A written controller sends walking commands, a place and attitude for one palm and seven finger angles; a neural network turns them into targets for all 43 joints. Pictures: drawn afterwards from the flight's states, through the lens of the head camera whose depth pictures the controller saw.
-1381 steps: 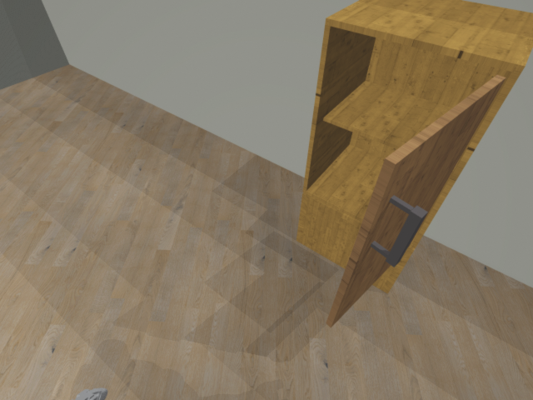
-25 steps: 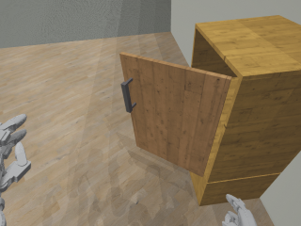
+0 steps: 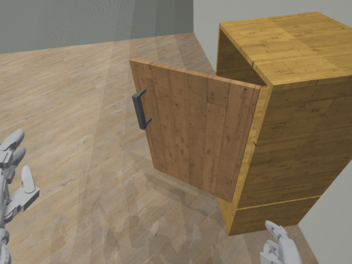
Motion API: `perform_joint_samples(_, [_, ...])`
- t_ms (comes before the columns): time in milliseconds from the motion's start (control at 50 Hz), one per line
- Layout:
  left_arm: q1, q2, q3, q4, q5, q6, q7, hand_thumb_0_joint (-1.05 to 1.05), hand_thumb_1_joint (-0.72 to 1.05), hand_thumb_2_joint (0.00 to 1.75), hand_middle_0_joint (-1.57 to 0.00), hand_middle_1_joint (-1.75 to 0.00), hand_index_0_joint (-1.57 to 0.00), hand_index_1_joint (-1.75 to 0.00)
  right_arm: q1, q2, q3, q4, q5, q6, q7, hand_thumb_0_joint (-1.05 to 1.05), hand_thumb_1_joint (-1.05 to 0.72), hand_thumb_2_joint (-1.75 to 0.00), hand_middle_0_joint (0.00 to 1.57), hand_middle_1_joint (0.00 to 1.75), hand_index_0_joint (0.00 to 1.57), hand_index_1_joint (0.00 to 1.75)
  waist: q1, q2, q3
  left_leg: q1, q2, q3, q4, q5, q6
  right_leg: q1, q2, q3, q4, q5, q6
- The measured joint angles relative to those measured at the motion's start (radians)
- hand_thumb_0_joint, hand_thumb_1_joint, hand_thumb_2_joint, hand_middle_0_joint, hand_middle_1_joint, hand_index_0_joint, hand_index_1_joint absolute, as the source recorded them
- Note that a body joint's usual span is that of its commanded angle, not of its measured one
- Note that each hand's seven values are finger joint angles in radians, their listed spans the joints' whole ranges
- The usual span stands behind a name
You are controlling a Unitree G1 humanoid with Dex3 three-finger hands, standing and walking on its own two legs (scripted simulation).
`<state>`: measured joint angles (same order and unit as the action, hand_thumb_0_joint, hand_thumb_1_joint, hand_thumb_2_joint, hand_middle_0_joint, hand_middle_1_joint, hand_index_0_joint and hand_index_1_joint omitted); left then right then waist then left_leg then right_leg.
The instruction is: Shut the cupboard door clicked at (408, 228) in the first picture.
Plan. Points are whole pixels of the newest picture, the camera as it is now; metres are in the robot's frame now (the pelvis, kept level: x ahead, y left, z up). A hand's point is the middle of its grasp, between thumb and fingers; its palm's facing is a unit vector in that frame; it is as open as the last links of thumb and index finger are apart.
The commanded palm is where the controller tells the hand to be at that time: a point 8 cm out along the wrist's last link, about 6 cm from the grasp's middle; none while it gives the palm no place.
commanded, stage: step back with the hand held close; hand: left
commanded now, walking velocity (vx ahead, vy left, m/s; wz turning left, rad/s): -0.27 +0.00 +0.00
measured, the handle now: (143, 109) +0.62 +0.19 +0.00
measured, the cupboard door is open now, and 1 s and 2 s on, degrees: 53 53 53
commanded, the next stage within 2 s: stop stepping back and stand still in 1.02 s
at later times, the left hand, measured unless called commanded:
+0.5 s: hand out of the picture +0.14 +0.30 +0.15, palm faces +0.36 -0.79 -0.50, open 7.4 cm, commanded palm +0.08 +0.34 +0.17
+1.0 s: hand out of the picture +0.03 +0.31 +0.17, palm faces +0.50 -0.74 -0.44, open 7.4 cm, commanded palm -0.06 +0.34 +0.17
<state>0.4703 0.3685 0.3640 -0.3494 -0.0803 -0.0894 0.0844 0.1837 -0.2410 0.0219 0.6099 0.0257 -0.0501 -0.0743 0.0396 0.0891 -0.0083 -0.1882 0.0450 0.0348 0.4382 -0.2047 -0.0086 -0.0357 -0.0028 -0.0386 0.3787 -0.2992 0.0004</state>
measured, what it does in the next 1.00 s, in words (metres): walks backwards: left foot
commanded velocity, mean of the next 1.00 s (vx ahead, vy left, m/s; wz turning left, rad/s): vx -0.31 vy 0.00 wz -0.04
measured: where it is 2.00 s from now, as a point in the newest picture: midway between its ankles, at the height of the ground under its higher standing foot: outside the picture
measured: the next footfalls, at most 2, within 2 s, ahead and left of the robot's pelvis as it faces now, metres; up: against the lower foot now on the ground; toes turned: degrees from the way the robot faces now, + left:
left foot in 0.86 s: -0.02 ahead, +0.13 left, +0.00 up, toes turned +8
right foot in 1.14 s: -0.30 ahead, -0.10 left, +0.00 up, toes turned +1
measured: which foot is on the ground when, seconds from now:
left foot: down 0.00-0.76, up 0.78-0.84, down 0.86-1.00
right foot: down 0.00-0.92, up 0.94-1.00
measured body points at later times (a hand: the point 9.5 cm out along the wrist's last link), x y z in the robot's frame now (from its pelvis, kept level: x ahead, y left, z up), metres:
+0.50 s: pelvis -0.06 +0.04 -0.01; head -0.05 +0.04 +0.44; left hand +0.12 +0.34 +0.18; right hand +0.12 -0.20 -0.08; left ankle +0.02 +0.13 -0.74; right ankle -0.06 -0.11 -0.74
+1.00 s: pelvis -0.17 +0.03 -0.02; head -0.16 +0.05 +0.43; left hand +0.00 +0.35 +0.19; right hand +0.01 -0.20 -0.10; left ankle -0.04 +0.12 -0.74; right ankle -0.15 -0.11 -0.71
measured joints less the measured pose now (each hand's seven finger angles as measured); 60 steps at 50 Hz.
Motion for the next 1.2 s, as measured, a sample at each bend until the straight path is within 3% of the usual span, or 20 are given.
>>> perform_joint_samples(180, [0.073, 0.035, -0.004, -0.069, 0.002, -0.026, 0.006, 0.02, 0.89, 0.9, -0.21, -0.31, -0.21, -0.3, -0.016, -0.016, -0.032, -0.026, 0.001, 0.079, -0.015, 0.01, -0.9, -0.9, 0.2, 0.3, 0.2, 0.3, -0.02, -0.014, 0.01, -0.085, -0.018, 0.016, 0.03, 0.002, 0.015, -0.099, -0.022, 0.015, 0.052, -0.004, 0.023])
perform_joint_samples(340, [0.083, 0.106, 0.048, -0.113, -0.01, -0.038, 0.026, 0.01, 0.89, 0.9, -0.22, -0.31, -0.21, -0.3, -0.019, 0.006, -0.03, -0.065, 0.007, 0.107, -0.019, 0.01, -0.9, -0.9, 0.2, 0.3, 0.2, 0.3, -0.034, -0.049, 0.017, -0.122, -0.029, 0.033, 0.028, 0.033, 0.035, -0.151, -0.036, 0.031, 0.072, 0.022, 0.041])
perform_joint_samples(540, [0.089, 0.089, 0.054, -0.108, 0.016, -0.092, 0.04, 0.01, 0.89, 0.9, -0.21, -0.31, -0.21, -0.3, 0.009, 0.012, -0.013, -0.08, 0.004, 0.061, -0.018, 0.01, -0.9, -0.9, 0.21, 0.3, 0.2, 0.3, -0.045, -0.065, 0.021, -0.201, -0.025, 0.007, 0.074, 0.071, 0.054, -0.216, -0.028, 0.009, 0.113, 0.057, 0.047])
perform_joint_samples(640, [0.059, 0.089, 0.073, -0.127, 0.037, -0.122, 0.043, 0.02, 0.89, 0.9, -0.22, -0.31, -0.21, -0.3, 0.029, 0.018, -0.013, -0.066, -0.005, 0.018, -0.017, 0.01, -0.9, -0.9, 0.21, 0.3, 0.2, 0.3, -0.045, -0.07, 0.045, -0.259, -0.026, -0.026, 0.123, 0.08, 0.057, -0.247, 0.006, 0.037, 0.182, 0.028, 0.04])
perform_joint_samples(740, [0.072, 0.077, 0.093, -0.167, 0.035, -0.153, 0.05, 0.02, 0.89, 0.9, -0.21, -0.31, -0.21, -0.3, 0.027, 0.023, -0.016, -0.035, -0.012, -0.012, -0.005, 0.01, -0.9, -0.9, 0.21, 0.3, 0.21, 0.3, -0.026, -0.062, 0.06, -0.306, -0.007, -0.03, 0.176, 0.001, 0.042, -0.281, 0.016, 0.016, 0.214, 0.04, 0.021])
perform_joint_samples(800, [0.092, 0.058, 0.074, -0.184, 0.031, -0.164, 0.065, 0.01, 0.89, 0.9, -0.21, -0.31, -0.21, -0.3, 0.031, 0.023, -0.021, -0.005, -0.021, -0.02, 0.003, 0.01, -0.9, -0.9, 0.21, 0.3, 0.21, 0.3, -0.004, -0.069, 0.041, -0.321, -0.017, -0.024, 0.233, -0.112, 0.014, -0.296, 0.012, 0.032, 0.211, 0.06, 0.016])
perform_joint_samples(840, [0.087, 0.046, 0.053, -0.183, 0.034, -0.163, 0.075, 0.01, 0.88, 0.9, -0.21, -0.31, -0.21, -0.3, 0.038, 0.018, -0.023, 0.016, -0.027, -0.017, 0.001, 0.01, -0.9, -0.9, 0.21, 0.3, 0.21, 0.3, 0.002, -0.073, 0.017, -0.292, -0.03, -0.011, 0.261, -0.124, 0.005, -0.304, 0.008, 0.046, 0.207, 0.072, 0.022])
perform_joint_samples(860, [0.076, 0.042, 0.043, -0.179, 0.035, -0.163, 0.078, 0.01, 0.88, 0.9, -0.21, -0.31, -0.21, -0.3, 0.045, 0.014, -0.023, 0.022, -0.027, -0.016, -0.002, 0.01, -0.9, -0.9, 0.21, 0.3, 0.21, 0.3, 0.0, -0.069, 0.002, -0.265, -0.033, -0.01, 0.241, -0.127, 0.007, -0.312, 0.009, 0.047, 0.206, 0.078, 0.027])
perform_joint_samples(920, [-0.006, 0.05, 0.039, -0.137, 0.038, -0.17, 0.08, 0.01, 0.88, 0.9, -0.21, -0.31, -0.21, -0.3, 0.035, 0.014, -0.021, 0.029, -0.021, -0.021, -0.018, 0.01, -0.9, -0.9, 0.21, 0.3, 0.21, 0.3, -0.019, -0.071, 0.012, -0.266, -0.038, -0.013, 0.181, 0.027, 0.045, -0.336, 0.015, 0.052, 0.218, 0.054, 0.033])
perform_joint_samples(980, [-0.062, 0.077, 0.073, -0.084, 0.049, -0.181, 0.07, 0.01, 0.88, 0.9, -0.21, -0.31, -0.21, -0.3, 0.021, 0.03, -0.021, 0.017, -0.022, -0.034, -0.019, 0.01, -0.9, -0.9, 0.21, 0.3, 0.21, 0.3, -0.055, -0.053, 0.039, -0.291, -0.007, -0.018, 0.158, 0.09, 0.075, -0.367, 0.071, 0.062, 0.381, -0.027, 0.032])
perform_joint_samples(1040, [-0.04, 0.105, 0.104, -0.08, 0.044, -0.177, 0.057, 0.01, 0.88, 0.9, -0.21, -0.31, -0.21, -0.3, 0.033, 0.051, -0.026, 0.008, -0.023, -0.041, 0.004, 0.01, -0.9, -0.9, 0.21, 0.3, 0.2, 0.3, -0.084, -0.045, 0.016, -0.334, 0.029, -0.007, 0.117, 0.125, 0.073, -0.324, 0.11, 0.041, 0.494, -0.1, 0.02])
perform_joint_samples(1080, [0.018, 0.111, 0.12, -0.123, 0.027, -0.172, 0.055, 0.01, 0.89, 0.9, -0.21, -0.31, -0.21, -0.3, 0.04, 0.059, -0.024, 0.004, -0.021, -0.047, 0.02, 0.01, -0.9, -0.9, 0.21, 0.3, 0.21, 0.3, -0.078, -0.054, -0.011, -0.365, 0.041, 0.015, 0.084, 0.154, 0.063, -0.253, 0.107, 0.019, 0.447, -0.15, 0.008])
perform_joint_samples(1140, [0.119, 0.119, 0.146, -0.209, 0.001, -0.178, 0.06, 0.01, 0.89, 0.9, -0.21, -0.3, -0.21, -0.3, 0.022, 0.062, -0.018, -0.001, -0.024, -0.063, 0.031, 0.01, -0.9, -0.9, 0.21, 0.3, 0.21, 0.3, -0.039, -0.092, -0.038, -0.417, 0.046, 0.07, 0.052, 0.224, 0.048, -0.122, 0.071, 0.013, 0.221, -0.145, -0.005])
perform_joint_samples(1160, [0.135, 0.12, 0.151, -0.231, 0.0, -0.188, 0.062, 0.02, 0.89, 0.9, -0.21, -0.3, -0.21, -0.3, 0.005, 0.062, -0.015, 0.0, -0.026, -0.069, 0.033, 0.01, -0.9, -0.9, 0.21, 0.3, 0.21, 0.3, -0.02, -0.109, -0.034, -0.439, 0.048, 0.095, 0.059, 0.236, 0.044, -0.099, 0.059, 0.035, 0.147, -0.192, -0.012])
perform_joint_samples(1200, [0.117, 0.09, 0.107, -0.233, 0.01, -0.199, 0.059, 0.01, 0.89, 0.9, -0.21, -0.3, -0.21, -0.3, -0.028, 0.047, -0.017, 0.032, -0.031, -0.072, 0.026, 0.01, -0.9, -0.9, 0.21, 0.3, 0.21, 0.3, -0.006, -0.079, 0.004, -0.433, 0.058, 0.08, 0.068, 0.186, 0.029, -0.1, 0.078, 0.039, 0.148, -0.202, -0.024])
